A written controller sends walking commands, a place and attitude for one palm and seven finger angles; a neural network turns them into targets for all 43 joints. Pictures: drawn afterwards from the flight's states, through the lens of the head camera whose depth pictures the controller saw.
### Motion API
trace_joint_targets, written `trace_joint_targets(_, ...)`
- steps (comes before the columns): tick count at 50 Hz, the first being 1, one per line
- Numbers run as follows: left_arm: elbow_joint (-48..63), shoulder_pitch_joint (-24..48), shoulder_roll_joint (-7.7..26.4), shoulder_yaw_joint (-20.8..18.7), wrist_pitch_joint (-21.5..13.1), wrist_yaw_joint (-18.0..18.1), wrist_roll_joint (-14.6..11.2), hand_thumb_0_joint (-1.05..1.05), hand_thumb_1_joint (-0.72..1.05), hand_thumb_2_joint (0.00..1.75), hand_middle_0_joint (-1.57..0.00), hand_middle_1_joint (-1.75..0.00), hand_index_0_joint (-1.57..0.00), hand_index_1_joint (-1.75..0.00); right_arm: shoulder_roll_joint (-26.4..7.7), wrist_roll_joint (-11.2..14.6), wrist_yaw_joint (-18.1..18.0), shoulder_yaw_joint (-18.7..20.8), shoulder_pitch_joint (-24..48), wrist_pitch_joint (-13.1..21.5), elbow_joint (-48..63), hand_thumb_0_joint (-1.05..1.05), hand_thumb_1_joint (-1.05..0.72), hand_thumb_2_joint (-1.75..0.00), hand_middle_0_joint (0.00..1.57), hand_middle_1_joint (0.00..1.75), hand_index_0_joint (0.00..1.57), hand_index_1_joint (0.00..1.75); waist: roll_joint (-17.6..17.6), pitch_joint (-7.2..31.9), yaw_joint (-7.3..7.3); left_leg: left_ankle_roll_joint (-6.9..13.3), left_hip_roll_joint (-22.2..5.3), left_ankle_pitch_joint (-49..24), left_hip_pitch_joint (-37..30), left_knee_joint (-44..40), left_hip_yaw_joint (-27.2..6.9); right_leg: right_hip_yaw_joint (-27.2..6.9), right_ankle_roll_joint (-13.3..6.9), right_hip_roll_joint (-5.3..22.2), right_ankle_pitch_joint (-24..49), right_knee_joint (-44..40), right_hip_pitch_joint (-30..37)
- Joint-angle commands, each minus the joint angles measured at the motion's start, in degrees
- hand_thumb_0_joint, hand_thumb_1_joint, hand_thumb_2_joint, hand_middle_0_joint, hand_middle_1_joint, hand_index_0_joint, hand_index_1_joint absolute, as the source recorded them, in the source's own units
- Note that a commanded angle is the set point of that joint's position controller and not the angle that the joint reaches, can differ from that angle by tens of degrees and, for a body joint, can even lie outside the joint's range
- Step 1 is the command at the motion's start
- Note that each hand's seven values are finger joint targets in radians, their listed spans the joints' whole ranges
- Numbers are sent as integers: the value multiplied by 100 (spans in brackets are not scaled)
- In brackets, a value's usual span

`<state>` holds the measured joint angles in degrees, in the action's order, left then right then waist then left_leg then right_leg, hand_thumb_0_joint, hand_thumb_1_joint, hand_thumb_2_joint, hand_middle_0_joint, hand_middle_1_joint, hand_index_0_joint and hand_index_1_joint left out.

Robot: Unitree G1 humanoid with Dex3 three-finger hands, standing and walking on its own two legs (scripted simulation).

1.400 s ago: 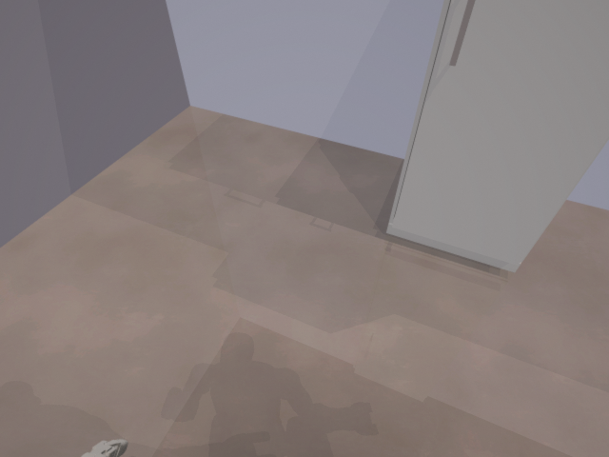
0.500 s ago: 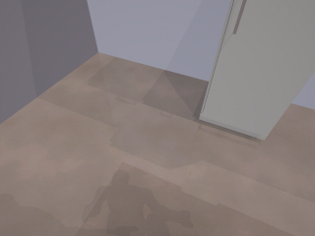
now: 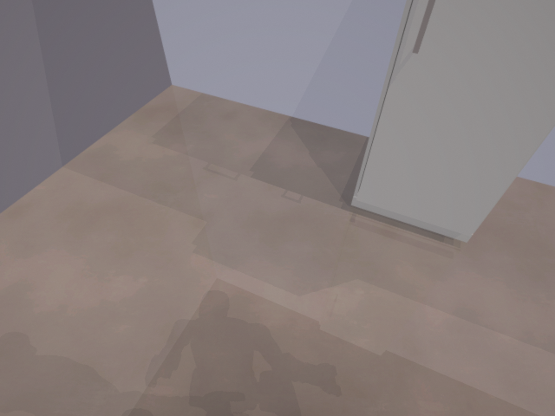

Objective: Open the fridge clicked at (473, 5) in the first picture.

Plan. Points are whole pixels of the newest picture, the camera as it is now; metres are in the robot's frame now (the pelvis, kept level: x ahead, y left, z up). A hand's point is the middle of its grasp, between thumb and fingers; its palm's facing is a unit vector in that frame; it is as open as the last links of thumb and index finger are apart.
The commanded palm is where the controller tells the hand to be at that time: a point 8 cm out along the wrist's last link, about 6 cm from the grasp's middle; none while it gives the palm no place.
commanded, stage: look at it before walking up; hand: left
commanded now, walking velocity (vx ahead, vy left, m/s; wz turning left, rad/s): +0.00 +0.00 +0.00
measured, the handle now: (430, 4) +1.11 -0.36 +0.17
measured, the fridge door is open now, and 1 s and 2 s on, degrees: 0 0 0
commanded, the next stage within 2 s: walk to a spot facing it in 0.04 s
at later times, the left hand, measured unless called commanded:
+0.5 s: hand out of the picture +0.07 +0.19 -0.18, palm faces -0.14 -0.95 -0.27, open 7.4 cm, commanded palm none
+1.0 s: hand out of the picture +0.14 +0.16 -0.18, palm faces -0.27 -0.94 -0.20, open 7.4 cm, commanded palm none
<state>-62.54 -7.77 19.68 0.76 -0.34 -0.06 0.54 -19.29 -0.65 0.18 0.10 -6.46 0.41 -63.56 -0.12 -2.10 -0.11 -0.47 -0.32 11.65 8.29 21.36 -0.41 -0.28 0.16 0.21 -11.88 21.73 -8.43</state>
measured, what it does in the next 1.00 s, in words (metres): walks ahead, turning right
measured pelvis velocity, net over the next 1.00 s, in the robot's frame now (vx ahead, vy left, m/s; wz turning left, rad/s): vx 0.16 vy -0.03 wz -0.41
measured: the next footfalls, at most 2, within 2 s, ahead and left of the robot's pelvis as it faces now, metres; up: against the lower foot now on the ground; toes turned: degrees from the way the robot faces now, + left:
left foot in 1.04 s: +0.35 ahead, +0.02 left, +0.00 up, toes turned -20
right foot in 1.64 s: +0.33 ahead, -0.20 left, +0.00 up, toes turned -55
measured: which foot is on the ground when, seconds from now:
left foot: down 0.00-0.52, up 0.54-1.00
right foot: down 0.00-1.00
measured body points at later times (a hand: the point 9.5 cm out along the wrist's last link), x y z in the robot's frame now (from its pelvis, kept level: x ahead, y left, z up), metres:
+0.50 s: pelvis +0.00 -0.02 -0.02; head +0.01 -0.04 +0.43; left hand +0.08 +0.24 -0.16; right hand +0.04 -0.28 -0.17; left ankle +0.00 +0.12 -0.75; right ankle -0.02 -0.11 -0.74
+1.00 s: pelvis +0.16 -0.03 -0.01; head +0.19 -0.04 +0.43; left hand +0.15 +0.21 -0.16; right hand +0.21 -0.30 -0.14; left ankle +0.29 +0.05 -0.72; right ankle -0.02 -0.11 -0.75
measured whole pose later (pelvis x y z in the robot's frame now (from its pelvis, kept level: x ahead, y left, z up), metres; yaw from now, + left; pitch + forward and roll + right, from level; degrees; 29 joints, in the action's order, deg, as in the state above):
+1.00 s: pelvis +0.16 -0.03 -0.01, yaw -23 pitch +2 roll -1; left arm -59.9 -28.0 9.0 -2.1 -2.9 1.0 1.8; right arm -11.1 -1.0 1.3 2.9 -4.8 0.3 -52.9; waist 0.3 -1.9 -4.8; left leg -2.8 -4.4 14.3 31.2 43.4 2.9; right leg -10.4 -1.7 -3.5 -22.3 19.7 1.5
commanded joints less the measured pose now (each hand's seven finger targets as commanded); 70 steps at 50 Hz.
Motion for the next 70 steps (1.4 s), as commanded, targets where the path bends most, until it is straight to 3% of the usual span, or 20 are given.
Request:
trace_joint_targets(1, 361, 242, 1174, -263, -123, 76, 8, 0, 90, 90, -20, -30, -20, -30, -1206, 25, -86, 197, 298, 153, 351, 0, -90, -90, 20, 30, 20, 30, -16, 432, 7, 197, -661, -1016, -151, -302, -531, -532, -179, 685, 934, -290, 79)
trace_joint_targets(8, 371, 234, 1193, -278, -114, 71, 12, 0, 90, 90, -20, -30, -20, -30, -1215, 18, -100, 208, 322, 151, 349, 0, -90, -90, 20, 30, 20, 30, 21, 394, 4, 186, -670, -979, -243, -277, -473, -607, -195, 679, 994, -321, 12)
trace_joint_targets(13, 525, -129, 586, -246, 158, 94, 19, 0, 90, 90, -20, -30, -20, -30, -541, 0, -170, 175, -191, -29, 462, 0, -90, -90, 20, 30, 20, 30, -46, 311, 61, 62, -751, -997, -214, 222, -57, -771, -139, 563, 1531, 244, -456)
trace_joint_targets(18, 896, -276, 475, -360, 264, 9, 48, 0, 90, 90, -20, -30, -20, -30, -750, -27, -208, 357, -252, -97, 822, 0, -90, -90, 20, 30, 20, 30, 432, 354, 59, 353, -1270, -297, -184, 98, -326, -541, -67, 104, 616, 1257, -1111)
trace_joint_targets(22, 1119, -458, 248, -469, 303, -156, 75, 0, 90, 90, -20, -30, -20, -30, -907, -46, -139, 473, 54, -32, 1096, 0, -90, -90, 20, 30, 20, 30, 1208, 133, -80, 956, -2204, 1610, 430, -686, -855, -53, 29, 163, -1843, 2754, -1297)
trace_joint_targets(25, 839, -1551, 150, -545, 186, -207, 118, 0, 90, 90, -20, -30, -20, -30, -708, -77, -77, 460, 365, -70, 1184, 0, -90, -90, 20, 30, 20, 30, 248, 16, -691, 353, -1493, 2374, 1817, 1027, 163, 225, -79, -11, -1186, 1228, 381)
trace_joint_targets(26, 738, -2054, 570, -629, 73, -124, 175, 0, 90, 90, -20, -30, -20, -30, -233, -23, -48, 374, 339, -107, 1331, 0, -90, -90, 20, 30, 20, 30, -1555, -229, -839, -119, -594, 2760, 2937, 3145, 879, -1776, -451, 981, -2326, -386, 711)
trace_joint_targets(27, 747, -2287, 961, -646, -2, -8, 114, 0, 90, 90, -20, -30, -20, -30, -13, -54, -13, 308, 690, -31, 1670, 0, -90, -90, 20, 30, 20, 30, -2345, -625, -859, -209, -114, 2636, 3949, 4477, 572, -4144, -964, 2044, -2362, -1516, 330)
trace_joint_targets(28, 829, -2205, 828, -655, -52, 70, 76, 0, 90, 90, -20, -30, -20, -30, -226, -78, 17, 352, 819, 27, 1751, 0, -90, -90, 20, 30, 20, 30, -1441, -764, -731, -125, -398, 1856, 3867, 4637, -78, -3974, -1180, 2051, -2209, -1618, 161)
trace_joint_targets(32, 960, -1487, 224, -528, -270, 30, 54, 0, 90, 90, -20, -30, -20, -30, -72, -91, 73, 413, 147, 110, 1348, 0, -90, -90, 20, 30, 20, 30, -309, -339, -113, -245, -653, 375, 3199, 4442, -20, -2436, -1039, 1326, -589, -1077, 74)
trace_joint_targets(37, 681, -2108, 31, -518, -374, 47, 51, 0, 90, 90, -20, -30, -20, -30, 218, -71, 72, 401, 126, 100, 1372, 0, -90, -90, 20, 30, 20, 30, -430, -9, -168, -376, -571, -104, 3399, 4190, 148, -1753, -951, 989, 1290, -776, 744)
trace_joint_targets(45, 446, -2464, -62, -524, -363, 168, 143, 0, 90, 90, -20, -30, -20, -30, 409, -30, 106, 349, 1059, 211, 1792, 0, -90, -90, 20, 30, 20, 30, -701, -221, -467, -316, -506, 202, 3498, 2899, 323, -2011, -1121, 1096, 2271, -517, 1284)
trace_joint_targets(48, 515, -2182, 33, -560, -326, 182, 141, 0, 90, 90, -20, -30, -20, -30, 421, 11, 97, 332, 897, 289, 1800, 0, -90, -90, 20, 30, 20, 30, -913, -188, -338, -169, -288, 447, 2367, 1859, 425, -1952, -974, 991, 2869, -183, 845)
trace_joint_targets(50, 566, -1849, 120, -615, -344, 170, 98, 0, 90, 90, -20, -30, -20, -30, 243, 2, -20, 401, -245, 350, 1440, 0, -90, -90, 20, 30, 20, 30, -698, 256, 241, -38, -7, 11, 411, 891, 568, -1707, -765, 656, 3643, 888, 88)
trace_joint_targets(51, 634, -1748, 47, -650, -359, 135, 43, 0, 90, 90, -20, -30, -20, -30, -90, -14, -117, 476, -1294, 369, 1142, 0, -90, -90, 20, 30, 20, 30, -456, 823, 654, 52, -315, -408, -1198, 720, 337, -1456, -587, 338, 2992, 1899, -650)
trace_joint_targets(52, 723, -1919, -265, -653, -339, 51, -56, 0, 90, 90, -20, -30, -20, -30, -814, -100, -168, 653, -2093, 393, 930, 0, -90, -90, 20, 30, 20, 30, 1070, 1548, 828, 516, -2025, -559, -2602, 612, -1577, -706, -279, -423, 176, 3730, -1922)
trace_joint_targets(53, 826, -1918, -441, -602, -361, 5, -53, 0, 90, 90, -20, -30, -20, -30, -1004, -63, -154, 628, -2348, 365, 861, 0, -90, -90, 20, 30, 20, 30, 1673, 1670, 682, 921, -3077, -613, -2441, -218, -3070, -498, -157, -542, -2018, 5192, -2631)
trace_joint_targets(56, 887, -1222, -382, -648, -204, -91, 115, 0, 90, 90, -20, -30, -20, -30, 30, -40, -139, 376, -924, 384, 1165, 0, -90, -90, 20, 30, 20, 30, 741, -203, 132, 769, -2477, 780, 222, -910, -1768, -319, -92, 316, -999, 5799, -2744)
trace_joint_targets(60, 789, -1578, -697, -646, 112, -184, 113, 0, 90, 90, -20, -30, -20, -30, 418, -12, -207, 255, -855, 484, 1011, 0, -90, -90, 20, 30, 20, 30, 824, -204, -304, 280, -1743, -1877, 744, -598, 385, -16, 73, 384, -234, 5381, -2252)
trace_joint_targets(70, 1329, -124, -621, -625, 337, -202, 134, 0, 90, 90, -20, -30, -20, -30, 205, -43, -253, 323, -1498, 345, 800, 0, -90, -90, 20, 30, 20, 30, 558, -251, 47, 569, -1892, -3229, -444, -290, 1028, 294, 264, 504, 241, 4020, -3152)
